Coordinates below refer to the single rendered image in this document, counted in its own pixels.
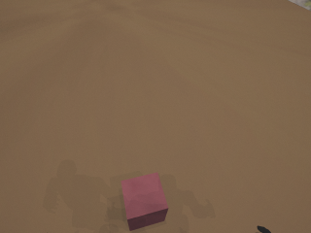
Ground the carton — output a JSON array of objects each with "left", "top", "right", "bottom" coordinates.
[{"left": 121, "top": 172, "right": 169, "bottom": 231}]

